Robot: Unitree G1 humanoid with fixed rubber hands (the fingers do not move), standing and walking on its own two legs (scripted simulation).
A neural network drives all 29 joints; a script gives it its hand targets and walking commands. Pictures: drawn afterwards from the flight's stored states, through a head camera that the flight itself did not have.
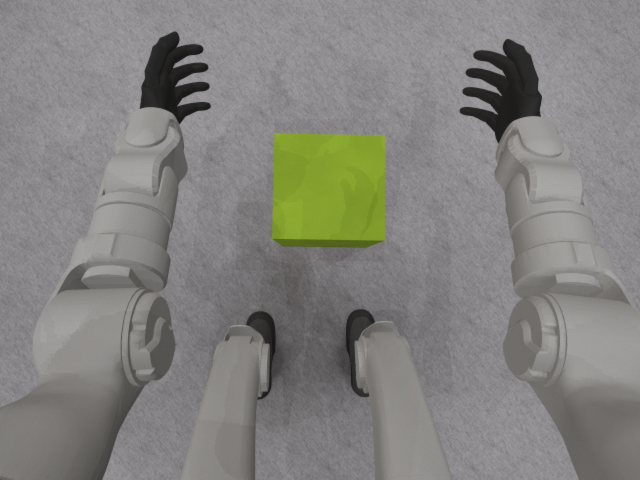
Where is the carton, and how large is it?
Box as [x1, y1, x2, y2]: [272, 133, 384, 247]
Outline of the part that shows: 274,133 272,238 281,245 366,247 384,240 384,135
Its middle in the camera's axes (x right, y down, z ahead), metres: +0.02 -0.10 +0.85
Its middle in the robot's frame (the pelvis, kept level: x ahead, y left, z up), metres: +0.49 -0.04 -0.52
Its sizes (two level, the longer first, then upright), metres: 0.210 0.200 0.250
